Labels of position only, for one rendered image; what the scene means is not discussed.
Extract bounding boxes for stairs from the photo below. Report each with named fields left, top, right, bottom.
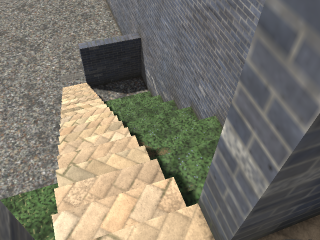
left=51, top=83, right=187, bottom=240

